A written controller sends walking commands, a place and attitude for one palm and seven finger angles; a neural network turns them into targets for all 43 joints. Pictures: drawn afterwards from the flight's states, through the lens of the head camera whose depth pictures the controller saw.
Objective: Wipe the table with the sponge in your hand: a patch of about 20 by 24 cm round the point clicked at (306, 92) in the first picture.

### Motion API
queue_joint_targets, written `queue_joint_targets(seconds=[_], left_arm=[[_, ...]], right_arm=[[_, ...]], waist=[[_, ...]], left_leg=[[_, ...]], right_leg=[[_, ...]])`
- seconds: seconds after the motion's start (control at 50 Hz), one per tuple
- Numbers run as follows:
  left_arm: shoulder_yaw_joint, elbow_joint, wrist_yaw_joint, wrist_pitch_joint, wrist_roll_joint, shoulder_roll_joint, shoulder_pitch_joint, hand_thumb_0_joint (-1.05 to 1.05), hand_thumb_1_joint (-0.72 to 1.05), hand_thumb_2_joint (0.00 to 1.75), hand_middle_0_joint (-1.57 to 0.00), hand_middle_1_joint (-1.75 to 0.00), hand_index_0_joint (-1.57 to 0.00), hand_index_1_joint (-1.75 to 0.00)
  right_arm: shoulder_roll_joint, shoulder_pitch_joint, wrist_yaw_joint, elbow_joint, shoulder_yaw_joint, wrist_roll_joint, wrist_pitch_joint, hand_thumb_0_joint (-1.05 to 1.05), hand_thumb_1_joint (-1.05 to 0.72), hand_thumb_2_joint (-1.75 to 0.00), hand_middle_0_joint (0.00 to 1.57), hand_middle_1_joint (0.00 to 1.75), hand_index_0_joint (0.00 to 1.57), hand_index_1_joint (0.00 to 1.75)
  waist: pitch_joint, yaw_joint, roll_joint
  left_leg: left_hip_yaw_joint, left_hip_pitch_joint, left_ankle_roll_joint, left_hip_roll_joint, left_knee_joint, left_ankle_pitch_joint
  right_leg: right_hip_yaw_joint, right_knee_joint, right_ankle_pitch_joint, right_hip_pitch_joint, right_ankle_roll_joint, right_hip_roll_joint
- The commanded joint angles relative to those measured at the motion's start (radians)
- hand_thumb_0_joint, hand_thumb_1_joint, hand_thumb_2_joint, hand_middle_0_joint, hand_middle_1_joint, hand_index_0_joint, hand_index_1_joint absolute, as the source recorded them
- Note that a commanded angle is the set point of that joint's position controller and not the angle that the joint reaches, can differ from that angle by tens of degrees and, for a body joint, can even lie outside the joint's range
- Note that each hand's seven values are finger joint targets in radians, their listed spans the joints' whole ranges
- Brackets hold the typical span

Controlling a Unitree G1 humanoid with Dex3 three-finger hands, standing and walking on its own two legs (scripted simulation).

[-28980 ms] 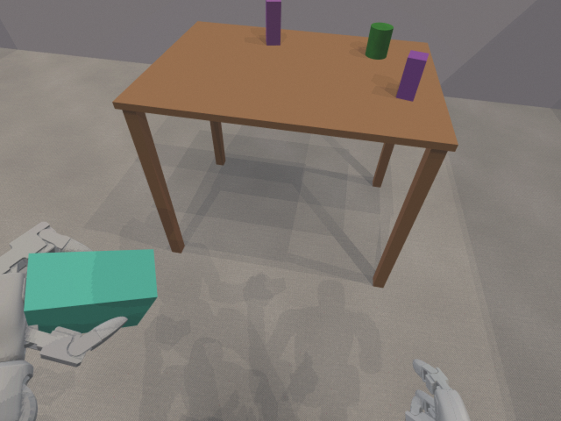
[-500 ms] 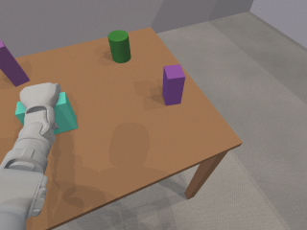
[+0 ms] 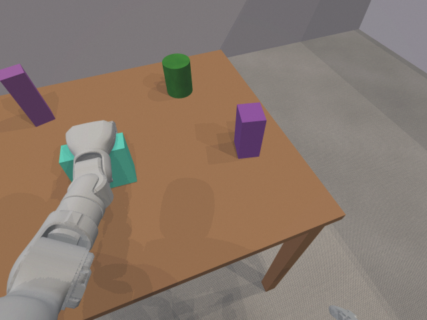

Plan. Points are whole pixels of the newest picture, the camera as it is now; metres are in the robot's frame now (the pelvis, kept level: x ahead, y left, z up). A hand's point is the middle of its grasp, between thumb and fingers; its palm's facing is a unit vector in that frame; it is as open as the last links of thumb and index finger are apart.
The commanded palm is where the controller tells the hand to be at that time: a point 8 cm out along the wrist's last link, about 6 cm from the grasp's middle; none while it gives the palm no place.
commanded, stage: wipe back along the middle lane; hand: left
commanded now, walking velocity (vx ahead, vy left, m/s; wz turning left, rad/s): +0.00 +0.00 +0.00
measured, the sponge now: (103, 169) +0.41 +0.27 +0.01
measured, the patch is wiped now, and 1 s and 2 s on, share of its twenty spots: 0.50 0.70 0.75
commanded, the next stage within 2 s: slide across to the third lane in 1.62 s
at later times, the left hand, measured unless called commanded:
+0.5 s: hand (110, 167) +0.39 +0.24 +0.05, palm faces -0.06 +0.00 -1.00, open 9.8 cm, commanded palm +0.35 +0.22 +0.08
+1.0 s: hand (115, 185) +0.35 +0.22 +0.05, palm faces -0.03 -0.02 -1.00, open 9.8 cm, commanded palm +0.31 +0.19 +0.08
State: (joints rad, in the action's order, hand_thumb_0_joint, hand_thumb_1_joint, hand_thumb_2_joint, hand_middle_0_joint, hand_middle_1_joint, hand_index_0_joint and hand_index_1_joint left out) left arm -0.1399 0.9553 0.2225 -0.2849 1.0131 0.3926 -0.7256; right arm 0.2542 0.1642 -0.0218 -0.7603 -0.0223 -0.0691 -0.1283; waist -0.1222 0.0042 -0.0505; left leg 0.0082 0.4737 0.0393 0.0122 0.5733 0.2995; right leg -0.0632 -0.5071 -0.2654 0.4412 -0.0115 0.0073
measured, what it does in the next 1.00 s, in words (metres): stands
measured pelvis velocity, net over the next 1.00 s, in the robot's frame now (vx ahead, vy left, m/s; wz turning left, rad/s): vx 0.00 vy -0.01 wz -0.01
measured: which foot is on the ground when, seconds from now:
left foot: down 0.00-1.00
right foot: down 0.00-1.00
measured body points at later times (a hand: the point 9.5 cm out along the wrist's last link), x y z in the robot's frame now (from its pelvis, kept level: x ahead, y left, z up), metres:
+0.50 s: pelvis +0.00 -0.01 +0.00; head +0.03 -0.02 +0.45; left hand +0.39 +0.24 +0.10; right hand +0.14 -0.25 -0.13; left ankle -0.02 +0.09 -0.73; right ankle -0.02 -0.12 -0.73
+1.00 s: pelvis +0.00 -0.01 +0.00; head +0.01 -0.03 +0.45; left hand +0.35 +0.22 +0.10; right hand +0.21 -0.23 -0.10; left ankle -0.02 +0.09 -0.73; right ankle -0.02 -0.12 -0.73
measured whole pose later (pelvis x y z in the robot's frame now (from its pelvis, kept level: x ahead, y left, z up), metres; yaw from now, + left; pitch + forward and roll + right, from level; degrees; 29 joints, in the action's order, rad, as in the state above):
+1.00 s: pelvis +0.00 -0.01 +0.00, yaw +0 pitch +6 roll +0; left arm -0.29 0.51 0.20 -0.50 1.00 0.28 -0.38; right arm 0.26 0.05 -0.01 -0.67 0.02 -0.10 -0.18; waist -0.12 0.07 -0.06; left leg 0.02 0.33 0.03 0.02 0.52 0.29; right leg -0.05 -0.50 -0.28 0.32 -0.02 0.00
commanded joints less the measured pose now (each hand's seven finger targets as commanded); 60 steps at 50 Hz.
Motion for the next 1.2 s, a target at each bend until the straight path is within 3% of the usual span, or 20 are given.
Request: queue_joint_targets(seconds=[0.0,0.06,0.1,0.14,0.2,0.3,0.38,0.46,0.48,0.54,0.62,0.76,0.8,0.86,0.92,1.02,1.08,1.1,1.12,1.18], left_arm=[[0.024,-0.163,0.016,0.001,0.011,0.118,-0.331,0.00,0.10,1.30,-1.20,-1.60,-1.20,-1.60],[-0.013,-0.181,0.010,-0.012,-0.001,0.070,-0.279,0.00,0.10,1.30,-1.20,-1.60,-1.20,-1.60],[0.015,-0.174,0.012,-0.023,-0.009,0.086,-0.226,0.00,0.10,1.30,-1.20,-1.60,-1.20,-1.60],[-0.033,-0.186,0.009,-0.034,-0.006,0.042,-0.243,0.00,0.10,1.30,-1.20,-1.60,-1.20,-1.60],[-0.012,-0.197,0.013,-0.051,-0.017,0.041,-0.165,0.00,0.10,1.30,-1.20,-1.60,-1.20,-1.60],[-0.038,-0.167,0.006,-0.087,-0.021,0.023,-0.160,0.00,0.10,1.30,-1.20,-1.60,-1.20,-1.60],[-0.045,-0.200,-0.003,-0.096,-0.017,0.020,-0.131,0.00,0.10,1.30,-1.20,-1.60,-1.20,-1.60],[-0.056,-0.264,-0.014,-0.099,-0.026,-0.006,-0.036,0.00,0.10,1.30,-1.20,-1.60,-1.20,-1.60],[-0.039,-0.275,-0.012,-0.104,-0.030,0.011,-0.004,0.00,0.10,1.30,-1.20,-1.60,-1.20,-1.60],[-0.068,-0.317,-0.011,-0.123,-0.036,-0.018,-0.010,0.00,0.10,1.30,-1.20,-1.60,-1.20,-1.60],[-0.079,-0.376,-0.013,-0.154,-0.045,-0.042,0.060,0.00,0.10,1.30,-1.20,-1.60,-1.20,-1.60],[-0.122,-0.461,-0.031,-0.200,-0.046,-0.081,0.106,0.00,0.10,1.30,-1.20,-1.60,-1.20,-1.60],[-0.085,-0.475,-0.033,-0.210,-0.048,-0.042,0.121,0.00,0.10,1.30,-1.20,-1.60,-1.20,-1.60],[-0.121,-0.498,-0.042,-0.219,-0.043,-0.073,0.131,0.00,0.10,1.30,-1.20,-1.60,-1.20,-1.60],[-0.109,-0.535,-0.043,-0.216,-0.043,-0.067,0.183,0.00,0.10,1.30,-1.20,-1.60,-1.20,-1.60],[-0.141,-0.606,-0.046,-0.221,-0.053,-0.111,0.267,0.00,0.10,1.30,-1.20,-1.60,-1.20,-1.60],[-0.141,-0.631,-0.041,-0.235,-0.056,-0.113,0.291,0.00,0.10,1.30,-1.20,-1.60,-1.20,-1.60],[-0.107,-0.649,-0.037,-0.238,-0.058,-0.081,0.313,0.00,0.10,1.30,-1.20,-1.60,-1.20,-1.60],[-0.134,-0.667,-0.038,-0.243,-0.060,-0.111,0.336,0.00,0.10,1.30,-1.20,-1.60,-1.20,-1.60],[-0.133,-0.695,-0.037,-0.258,-0.059,-0.103,0.385,0.00,0.10,1.30,-1.20,-1.60,-1.20,-1.60]], right_arm=[[0.145,-0.002,-0.012,0.095,-0.045,0.005,0.014,0.00,-0.90,-0.90,0.20,0.30,0.20,0.30],[0.143,-0.018,-0.011,0.111,-0.043,0.002,0.009,0.00,-0.90,-0.90,0.20,0.30,0.20,0.30],[0.148,-0.026,-0.010,0.113,-0.042,-0.001,0.005,0.00,-0.90,-0.90,0.20,0.30,0.20,0.30],[0.145,-0.037,-0.011,0.117,-0.038,-0.003,0.003,0.00,-0.90,-0.90,0.20,0.30,0.20,0.30],[0.146,-0.052,-0.007,0.124,-0.042,-0.005,0.000,0.00,-0.90,-0.90,0.20,0.30,0.20,0.30],[0.147,-0.077,-0.014,0.128,-0.028,-0.013,-0.007,0.00,-0.90,-0.90,0.20,0.30,0.20,0.30],[0.143,-0.085,-0.018,0.143,-0.026,-0.012,-0.007,0.00,-0.90,-0.90,0.20,0.30,0.20,0.30],[0.141,-0.106,-0.012,0.168,-0.026,-0.012,-0.010,0.00,-0.90,-0.90,0.20,0.30,0.20,0.30],[0.141,-0.112,-0.012,0.173,-0.026,-0.014,-0.012,0.00,-0.90,-0.90,0.20,0.30,0.20,0.30],[0.139,-0.139,-0.012,0.180,-0.021,-0.019,-0.014,0.00,-0.90,-0.90,0.20,0.30,0.20,0.30],[0.138,-0.162,-0.007,0.195,-0.021,-0.019,-0.013,0.00,-0.90,-0.90,0.20,0.30,0.20,0.30],[0.133,-0.208,-0.004,0.210,-0.010,-0.023,-0.016,0.00,-0.90,-0.90,0.20,0.30,0.20,0.30],[0.134,-0.220,-0.007,0.213,-0.009,-0.024,-0.019,0.00,-0.90,-0.90,0.20,0.30,0.20,0.30],[0.129,-0.232,-0.009,0.221,-0.001,-0.025,-0.018,0.00,-0.90,-0.90,0.20,0.30,0.20,0.30],[0.128,-0.241,-0.003,0.232,-0.003,-0.022,-0.015,0.00,-0.90,-0.90,0.20,0.30,0.20,0.30],[0.121,-0.265,0.011,0.250,-0.001,-0.023,-0.013,0.00,-0.90,-0.90,0.20,0.30,0.20,0.30],[0.120,-0.279,0.015,0.250,0.002,-0.022,-0.011,0.00,-0.90,-0.90,0.20,0.30,0.20,0.30],[0.124,-0.283,0.017,0.248,-0.004,-0.023,-0.012,0.00,-0.90,-0.90,0.20,0.30,0.20,0.30],[0.120,-0.291,0.019,0.257,-0.001,-0.022,-0.010,0.00,-0.90,-0.90,0.20,0.30,0.20,0.30],[0.119,-0.305,0.023,0.259,0.003,-0.025,-0.010,0.00,-0.90,-0.90,0.20,0.30,0.20,0.30]], waist=[[-0.339,-0.035,0.024],[-0.319,-0.031,0.030],[-0.305,-0.021,0.059],[-0.284,-0.030,0.065],[-0.289,-0.010,0.073],[-0.211,-0.020,0.104],[-0.251,-0.004,0.077],[-0.262,0.011,0.099],[-0.261,0.020,0.104],[-0.210,0.012,0.096],[-0.232,0.031,0.097],[-0.205,0.033,0.110],[-0.196,0.041,0.118],[-0.189,0.040,0.116],[-0.206,0.052,0.095],[-0.196,0.058,0.114],[-0.190,0.063,0.122],[-0.197,0.068,0.130],[-0.201,0.070,0.127],[-0.175,0.072,0.149]], left_leg=[[-0.040,-0.242,-0.013,-0.023,-0.026,-0.454],[-0.039,-0.237,-0.013,-0.023,-0.031,-0.447],[-0.047,-0.229,-0.014,-0.024,-0.041,-0.440],[-0.045,-0.224,-0.012,-0.024,-0.046,-0.408],[-0.046,-0.225,-0.012,-0.021,-0.054,-0.399],[-0.040,-0.179,-0.006,-0.014,-0.075,-0.307],[-0.029,-0.201,-0.002,-0.010,-0.069,-0.319],[-0.028,-0.208,-0.003,-0.009,-0.065,-0.352],[-0.027,-0.205,-0.002,-0.008,-0.068,-0.347],[-0.032,-0.209,-0.004,-0.008,-0.077,-0.332],[-0.032,-0.235,-0.007,-0.007,-0.078,-0.368],[-0.033,-0.249,-0.008,-0.004,-0.083,-0.366],[-0.037,-0.245,-0.009,-0.003,-0.090,-0.352],[-0.038,-0.252,-0.010,0.000,-0.092,-0.353],[-0.037,-0.266,-0.011,0.000,-0.082,-0.384],[-0.042,-0.266,-0.013,-0.003,-0.082,-0.392],[-0.036,-0.261,-0.012,-0.001,-0.083,-0.383],[-0.042,-0.264,-0.015,-0.004,-0.083,-0.391],[-0.038,-0.267,-0.013,-0.002,-0.081,-0.397],[-0.034,-0.254,-0.012,0.001,-0.083,-0.383]], right_leg=[[0.031,0.018,0.398,-0.130,-0.045,0.009],[0.029,0.024,0.393,-0.130,-0.046,0.010],[0.025,0.027,0.382,-0.143,-0.046,0.010],[0.025,0.031,0.360,-0.124,-0.045,0.010],[0.023,0.034,0.346,-0.147,-0.048,0.011],[0.025,0.050,0.295,-0.136,-0.045,0.007],[0.034,0.048,0.315,-0.156,-0.049,0.007],[0.034,0.043,0.364,-0.187,-0.049,0.006],[0.040,0.046,0.365,-0.198,-0.049,0.006],[0.032,0.052,0.337,-0.175,-0.049,0.006],[0.030,0.047,0.361,-0.200,-0.053,0.009],[0.035,0.047,0.375,-0.204,-0.055,0.008],[0.035,0.050,0.358,-0.217,-0.056,0.008],[0.036,0.048,0.355,-0.211,-0.057,0.008],[0.039,0.039,0.384,-0.228,-0.060,0.009],[0.040,0.035,0.392,-0.231,-0.059,0.011],[0.049,0.034,0.406,-0.238,-0.059,0.009],[0.052,0.031,0.410,-0.248,-0.061,0.011],[0.047,0.029,0.414,-0.253,-0.059,0.010],[0.063,0.032,0.433,-0.259,-0.058,0.009]])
